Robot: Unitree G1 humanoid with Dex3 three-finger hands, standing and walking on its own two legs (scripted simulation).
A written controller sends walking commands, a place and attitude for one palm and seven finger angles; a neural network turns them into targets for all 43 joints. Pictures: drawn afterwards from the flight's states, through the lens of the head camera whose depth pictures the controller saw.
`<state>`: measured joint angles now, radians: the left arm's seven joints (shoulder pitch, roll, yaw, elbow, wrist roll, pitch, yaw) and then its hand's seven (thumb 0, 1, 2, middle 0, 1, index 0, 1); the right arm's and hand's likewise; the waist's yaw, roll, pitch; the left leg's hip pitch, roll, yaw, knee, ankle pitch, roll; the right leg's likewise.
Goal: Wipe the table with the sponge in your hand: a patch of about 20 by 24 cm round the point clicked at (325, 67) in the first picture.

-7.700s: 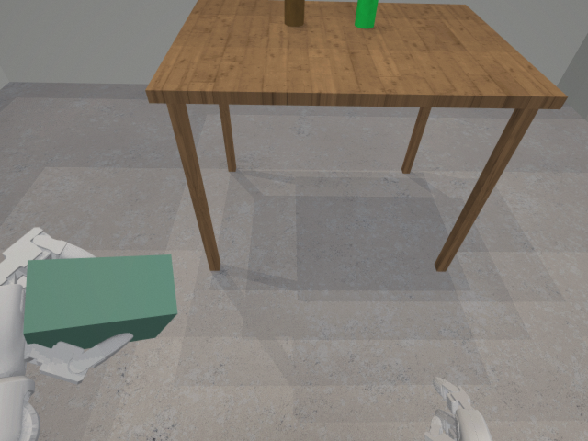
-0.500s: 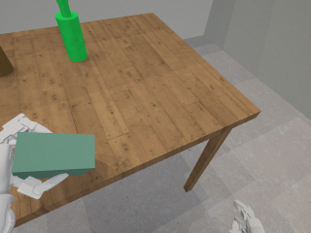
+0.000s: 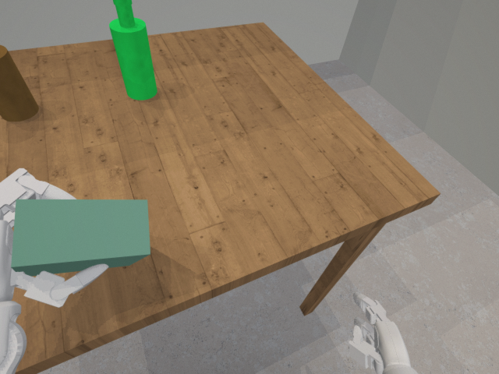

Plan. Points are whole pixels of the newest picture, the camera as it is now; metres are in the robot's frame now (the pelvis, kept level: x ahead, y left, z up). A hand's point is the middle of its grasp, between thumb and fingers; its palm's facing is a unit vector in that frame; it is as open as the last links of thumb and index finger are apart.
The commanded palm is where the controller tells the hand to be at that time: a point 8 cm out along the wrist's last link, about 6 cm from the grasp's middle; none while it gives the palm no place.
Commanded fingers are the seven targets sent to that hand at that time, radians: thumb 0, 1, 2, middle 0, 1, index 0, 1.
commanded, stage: look again from close up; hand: left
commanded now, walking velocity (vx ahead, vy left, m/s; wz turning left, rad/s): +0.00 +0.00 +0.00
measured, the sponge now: (102, 237) +0.24 +0.22 +0.14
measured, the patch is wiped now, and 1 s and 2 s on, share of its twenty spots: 0.00 0.00 0.00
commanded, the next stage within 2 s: shuffle to correct the standing spot in 0.30 s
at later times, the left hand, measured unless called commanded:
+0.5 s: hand (61, 246) +0.21 +0.25 +0.15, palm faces +0.40 -0.84 -0.36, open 10.3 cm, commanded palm +0.15 +0.28 +0.17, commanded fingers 0.00 0.10 1.30 -1.20 -1.60 -1.20 -1.60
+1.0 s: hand (52, 303) +0.15 +0.22 +0.16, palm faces +0.38 -0.83 -0.40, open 10.3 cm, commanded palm +0.09 +0.27 +0.17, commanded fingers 0.00 0.10 1.30 -1.20 -1.60 -1.20 -1.60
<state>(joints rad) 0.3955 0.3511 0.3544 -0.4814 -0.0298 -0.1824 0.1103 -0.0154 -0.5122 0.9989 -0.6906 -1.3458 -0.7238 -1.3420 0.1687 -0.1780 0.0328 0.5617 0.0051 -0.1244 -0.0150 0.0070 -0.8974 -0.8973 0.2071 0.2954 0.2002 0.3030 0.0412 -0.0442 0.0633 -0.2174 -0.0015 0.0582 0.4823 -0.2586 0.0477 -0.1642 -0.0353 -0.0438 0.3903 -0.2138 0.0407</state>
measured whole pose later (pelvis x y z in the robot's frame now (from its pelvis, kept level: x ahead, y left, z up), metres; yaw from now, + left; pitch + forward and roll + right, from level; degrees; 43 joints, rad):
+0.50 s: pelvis -0.01 +0.00 +0.00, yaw +1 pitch -1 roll -1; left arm 0.43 0.35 0.35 -0.48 -0.03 -0.17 0.12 -0.02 -0.51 1.00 -0.69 -1.35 -0.72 -1.34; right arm 0.20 -0.19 0.02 0.58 0.01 -0.11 -0.03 0.01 -0.90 -0.90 0.21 0.30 0.20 0.30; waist 0.02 -0.02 0.07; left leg -0.22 0.00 0.05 0.47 -0.24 0.04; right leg -0.17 -0.04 -0.05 0.39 -0.21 0.04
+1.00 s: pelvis -0.06 -0.02 -0.01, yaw +2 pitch +2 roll -2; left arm 0.48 0.38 0.37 -0.59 -0.05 -0.25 0.12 -0.02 -0.51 1.00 -0.69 -1.34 -0.73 -1.34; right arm 0.17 -0.21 0.00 0.58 0.00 -0.10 -0.06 0.01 -0.90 -0.90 0.21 0.30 0.20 0.30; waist 0.01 -0.01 0.10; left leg -0.42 0.02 0.00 0.60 -0.21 0.02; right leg -0.35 -0.02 -0.10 0.51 -0.19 0.00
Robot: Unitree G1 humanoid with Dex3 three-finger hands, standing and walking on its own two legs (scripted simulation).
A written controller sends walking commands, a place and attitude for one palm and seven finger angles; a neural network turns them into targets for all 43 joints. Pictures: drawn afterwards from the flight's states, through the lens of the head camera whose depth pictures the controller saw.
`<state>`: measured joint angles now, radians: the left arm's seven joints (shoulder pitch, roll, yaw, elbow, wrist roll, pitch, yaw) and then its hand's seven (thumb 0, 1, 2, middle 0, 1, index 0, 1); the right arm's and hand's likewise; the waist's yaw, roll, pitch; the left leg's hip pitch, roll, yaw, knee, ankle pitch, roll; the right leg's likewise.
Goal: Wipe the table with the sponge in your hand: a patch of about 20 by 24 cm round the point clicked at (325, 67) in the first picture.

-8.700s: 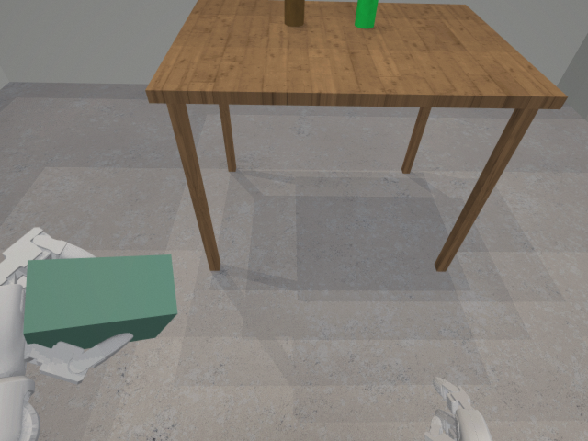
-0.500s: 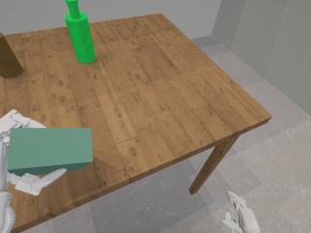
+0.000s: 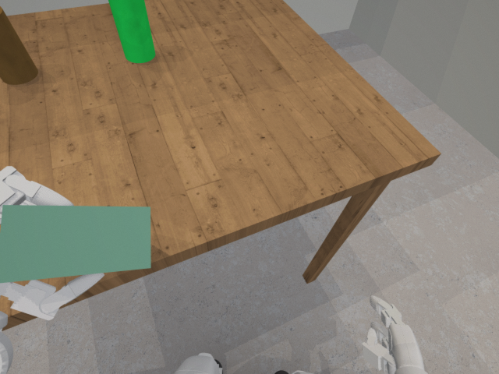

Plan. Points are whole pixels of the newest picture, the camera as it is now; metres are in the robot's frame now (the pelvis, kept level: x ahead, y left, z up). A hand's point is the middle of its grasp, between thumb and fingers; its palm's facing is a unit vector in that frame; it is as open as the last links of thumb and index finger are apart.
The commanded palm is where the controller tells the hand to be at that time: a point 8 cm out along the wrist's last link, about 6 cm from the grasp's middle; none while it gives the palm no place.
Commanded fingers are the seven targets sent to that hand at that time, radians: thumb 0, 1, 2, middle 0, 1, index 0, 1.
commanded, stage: come to a stop and stand still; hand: left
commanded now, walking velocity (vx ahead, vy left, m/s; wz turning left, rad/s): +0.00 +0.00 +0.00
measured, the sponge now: (99, 242) +0.23 +0.20 +0.15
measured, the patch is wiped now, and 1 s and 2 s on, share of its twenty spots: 0.00 0.00 0.00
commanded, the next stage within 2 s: look again from close up in 0.96 s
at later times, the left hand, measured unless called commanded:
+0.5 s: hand out of the picture +0.25 +0.29 +0.20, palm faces +0.51 -0.73 -0.46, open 10.3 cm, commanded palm +0.15 +0.27 +0.19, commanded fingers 0.00 0.10 1.30 -1.20 -1.60 -1.20 -1.60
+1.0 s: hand (15, 244) +0.22 +0.27 +0.17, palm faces +0.39 -0.86 -0.34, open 10.3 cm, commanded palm +0.15 +0.30 +0.19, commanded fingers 0.00 0.10 1.30 -1.20 -1.60 -1.20 -1.60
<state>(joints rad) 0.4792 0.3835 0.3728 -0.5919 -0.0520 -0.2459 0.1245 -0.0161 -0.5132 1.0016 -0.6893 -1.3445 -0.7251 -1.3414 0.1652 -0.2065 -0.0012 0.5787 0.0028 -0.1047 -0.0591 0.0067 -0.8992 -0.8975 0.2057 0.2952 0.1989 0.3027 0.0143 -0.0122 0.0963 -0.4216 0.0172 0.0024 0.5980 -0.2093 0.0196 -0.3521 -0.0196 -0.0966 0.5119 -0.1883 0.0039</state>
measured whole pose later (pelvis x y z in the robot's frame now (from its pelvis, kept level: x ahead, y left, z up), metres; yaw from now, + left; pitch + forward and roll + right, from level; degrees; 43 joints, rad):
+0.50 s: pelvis -0.01 -0.01 +0.00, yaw +0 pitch +1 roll +0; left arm 0.14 0.51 0.50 -0.30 -0.01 -0.20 0.10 -0.02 -0.51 1.00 -0.69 -1.34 -0.73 -1.34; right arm 0.19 -0.22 -0.01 0.61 0.02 -0.15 -0.01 0.01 -0.90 -0.90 0.20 0.30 0.20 0.30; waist 0.05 -0.03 0.09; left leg -0.31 -0.03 0.00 0.55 -0.25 0.02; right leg -0.25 0.01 0.00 0.55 -0.31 -0.01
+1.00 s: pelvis -0.01 +0.02 +0.01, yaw -1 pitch -1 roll -2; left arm 0.38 0.34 0.34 -0.45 -0.02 -0.19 0.10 -0.02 -0.51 1.00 -0.69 -1.34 -0.73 -1.34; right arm 0.19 -0.19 0.04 0.56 0.01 -0.11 -0.01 0.01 -0.90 -0.90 0.21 0.30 0.20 0.30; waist 0.03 -0.02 0.04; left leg -0.25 -0.04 0.01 0.49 -0.23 0.06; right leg -0.16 -0.01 0.02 0.41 -0.24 0.03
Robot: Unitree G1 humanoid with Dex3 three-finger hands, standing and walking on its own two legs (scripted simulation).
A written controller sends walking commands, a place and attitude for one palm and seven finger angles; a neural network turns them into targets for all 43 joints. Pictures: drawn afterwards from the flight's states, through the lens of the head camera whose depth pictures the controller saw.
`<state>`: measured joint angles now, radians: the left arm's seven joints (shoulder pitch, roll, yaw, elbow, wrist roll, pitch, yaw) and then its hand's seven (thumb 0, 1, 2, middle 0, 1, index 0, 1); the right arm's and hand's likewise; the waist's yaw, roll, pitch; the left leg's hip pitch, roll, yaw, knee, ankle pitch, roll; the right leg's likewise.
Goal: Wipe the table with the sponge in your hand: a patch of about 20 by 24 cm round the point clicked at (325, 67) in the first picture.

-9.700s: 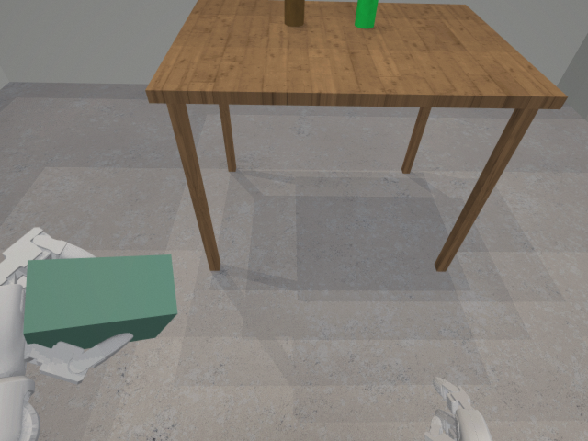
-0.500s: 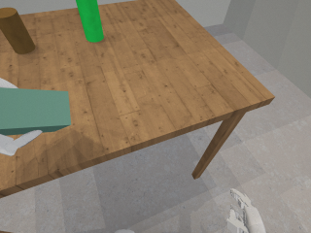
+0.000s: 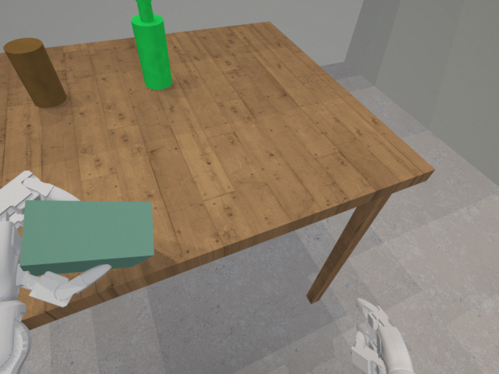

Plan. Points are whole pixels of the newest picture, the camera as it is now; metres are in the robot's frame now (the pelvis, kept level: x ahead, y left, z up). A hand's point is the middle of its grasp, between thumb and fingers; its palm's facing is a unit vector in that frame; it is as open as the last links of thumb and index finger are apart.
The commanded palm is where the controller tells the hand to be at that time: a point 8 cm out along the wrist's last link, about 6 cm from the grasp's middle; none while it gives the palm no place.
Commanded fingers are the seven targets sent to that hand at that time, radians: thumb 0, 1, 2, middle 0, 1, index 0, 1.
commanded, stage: look again from close up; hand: left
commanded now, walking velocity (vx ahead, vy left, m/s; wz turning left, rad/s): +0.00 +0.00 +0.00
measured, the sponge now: (107, 238) +0.24 +0.21 +0.14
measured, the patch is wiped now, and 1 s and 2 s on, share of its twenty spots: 0.00 0.00 0.00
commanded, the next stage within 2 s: turn the palm down, sponge in hand in 0.30 s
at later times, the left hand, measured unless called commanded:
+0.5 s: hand (28, 220) +0.23 +0.28 +0.18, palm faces +0.43 -0.77 -0.47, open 10.3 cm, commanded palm +0.15 +0.29 +0.18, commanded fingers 0.00 0.10 1.30 -1.20 -1.60 -1.20 -1.60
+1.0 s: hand (61, 248) +0.20 +0.23 +0.18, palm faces +0.37 -0.57 -0.73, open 10.3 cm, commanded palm +0.16 +0.26 +0.22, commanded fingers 0.00 0.10 1.30 -1.20 -1.60 -1.20 -1.60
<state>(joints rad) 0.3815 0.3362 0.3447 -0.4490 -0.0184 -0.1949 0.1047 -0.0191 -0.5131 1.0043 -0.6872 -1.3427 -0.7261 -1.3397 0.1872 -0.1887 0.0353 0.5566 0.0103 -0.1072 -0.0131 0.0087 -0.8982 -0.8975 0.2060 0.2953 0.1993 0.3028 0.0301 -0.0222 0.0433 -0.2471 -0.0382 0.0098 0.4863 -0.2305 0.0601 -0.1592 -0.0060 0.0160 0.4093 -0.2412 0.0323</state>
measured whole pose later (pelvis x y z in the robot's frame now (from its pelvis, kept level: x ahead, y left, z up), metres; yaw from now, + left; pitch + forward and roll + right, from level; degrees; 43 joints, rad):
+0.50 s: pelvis -0.02 -0.01 +0.00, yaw +1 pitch -2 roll -1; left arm 0.13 0.51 0.37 -0.30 0.02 -0.09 0.04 -0.02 -0.51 1.01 -0.69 -1.34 -0.73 -1.34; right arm 0.23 -0.21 0.06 0.57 -0.03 -0.11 -0.02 0.01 -0.90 -0.90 0.20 0.30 0.20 0.30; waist 0.07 -0.03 0.05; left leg -0.25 -0.06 -0.01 0.48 -0.19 0.05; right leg -0.19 -0.01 0.01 0.47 -0.25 0.00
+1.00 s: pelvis -0.02 -0.07 -0.01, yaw +2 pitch -3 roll +1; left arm 0.18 0.57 0.32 -0.31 0.17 0.20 -0.03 -0.02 -0.51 1.01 -0.69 -1.34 -0.73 -1.34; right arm 0.15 -0.25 0.05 0.63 0.02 -0.07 -0.12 0.01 -0.90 -0.90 0.21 0.30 0.20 0.30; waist 0.10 0.08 -0.01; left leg -0.26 -0.01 -0.05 0.55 -0.24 -0.02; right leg -0.21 0.04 -0.03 0.59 -0.33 -0.05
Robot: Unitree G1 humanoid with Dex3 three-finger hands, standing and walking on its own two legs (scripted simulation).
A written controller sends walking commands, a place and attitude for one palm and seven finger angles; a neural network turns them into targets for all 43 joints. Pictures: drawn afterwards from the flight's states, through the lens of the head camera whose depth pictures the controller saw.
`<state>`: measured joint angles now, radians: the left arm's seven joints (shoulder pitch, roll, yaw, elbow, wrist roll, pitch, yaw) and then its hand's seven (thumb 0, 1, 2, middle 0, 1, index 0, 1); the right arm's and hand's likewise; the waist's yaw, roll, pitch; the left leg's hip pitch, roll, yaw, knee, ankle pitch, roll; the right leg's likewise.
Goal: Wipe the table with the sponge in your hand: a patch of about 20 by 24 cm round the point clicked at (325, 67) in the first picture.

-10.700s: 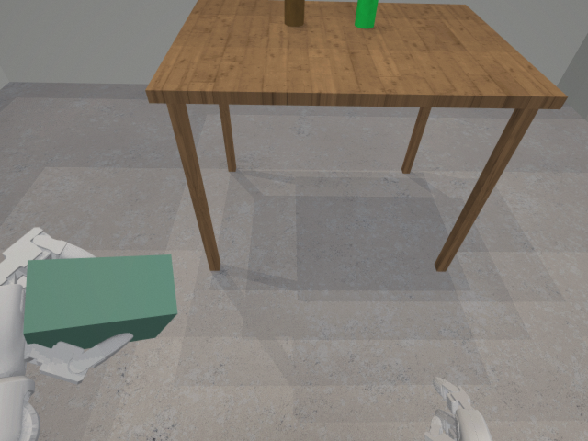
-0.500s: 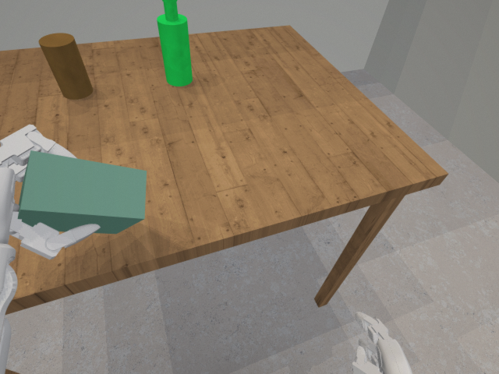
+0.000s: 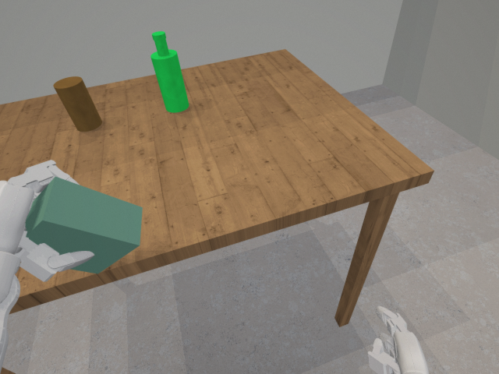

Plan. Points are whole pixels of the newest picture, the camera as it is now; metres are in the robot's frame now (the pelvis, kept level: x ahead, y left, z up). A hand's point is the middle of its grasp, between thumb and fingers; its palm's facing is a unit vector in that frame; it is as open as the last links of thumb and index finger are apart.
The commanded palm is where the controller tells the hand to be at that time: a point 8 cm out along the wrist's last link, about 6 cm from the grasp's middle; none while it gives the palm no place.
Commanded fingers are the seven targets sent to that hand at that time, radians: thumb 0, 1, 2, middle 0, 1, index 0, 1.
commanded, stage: turn the palm down, sponge in hand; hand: left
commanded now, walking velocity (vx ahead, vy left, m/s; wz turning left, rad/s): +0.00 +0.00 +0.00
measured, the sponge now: (93, 234) +0.24 +0.26 +0.15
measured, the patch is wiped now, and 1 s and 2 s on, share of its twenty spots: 0.00 0.00 0.00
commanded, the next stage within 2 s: move the sponge above the wiping area in 1.60 s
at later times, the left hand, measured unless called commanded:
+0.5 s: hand (51, 211) +0.23 +0.29 +0.21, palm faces +0.33 -0.36 -0.87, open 10.3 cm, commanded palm +0.19 +0.30 +0.27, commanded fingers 0.00 0.10 1.30 -1.20 -1.60 -1.20 -1.60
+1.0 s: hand (9, 196) +0.23 +0.32 +0.24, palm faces +0.32 -0.16 -0.93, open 10.3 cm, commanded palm +0.17 +0.31 +0.31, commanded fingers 0.00 0.10 1.30 -1.20 -1.60 -1.20 -1.60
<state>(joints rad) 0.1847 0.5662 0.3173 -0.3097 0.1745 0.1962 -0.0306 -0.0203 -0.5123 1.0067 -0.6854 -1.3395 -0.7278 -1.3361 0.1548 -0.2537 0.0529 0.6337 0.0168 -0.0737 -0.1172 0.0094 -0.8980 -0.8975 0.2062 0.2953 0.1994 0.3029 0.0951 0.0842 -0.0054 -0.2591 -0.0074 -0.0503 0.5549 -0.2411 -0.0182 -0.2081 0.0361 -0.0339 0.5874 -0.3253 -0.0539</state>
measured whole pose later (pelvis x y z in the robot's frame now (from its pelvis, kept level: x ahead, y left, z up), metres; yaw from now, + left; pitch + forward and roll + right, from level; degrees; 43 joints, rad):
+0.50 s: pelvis +0.01 +0.01 +0.00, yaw -1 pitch -3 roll +1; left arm 0.20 0.64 0.25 -0.46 0.38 0.35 -0.03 -0.02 -0.51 1.01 -0.69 -1.34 -0.73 -1.33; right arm 0.13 -0.28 0.03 0.63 0.05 -0.07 -0.13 0.01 -0.90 -0.90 0.20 0.29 0.20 0.30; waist 0.11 0.10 -0.01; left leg -0.24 -0.01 -0.03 0.55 -0.25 -0.01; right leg -0.19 0.03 -0.02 0.58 -0.33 -0.05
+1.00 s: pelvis -0.02 +0.03 +0.01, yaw -1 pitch -6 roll +0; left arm -0.09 0.65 0.05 -0.39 0.68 0.57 -0.16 -0.02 -0.51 1.01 -0.69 -1.34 -0.73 -1.33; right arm -0.05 -0.25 0.10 0.65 0.06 0.01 -0.09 0.01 -0.90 -0.90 0.21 0.30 0.20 0.30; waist 0.16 0.12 0.01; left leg -0.17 -0.04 -0.02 0.42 -0.15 0.02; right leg -0.13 0.00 0.00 0.47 -0.24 -0.01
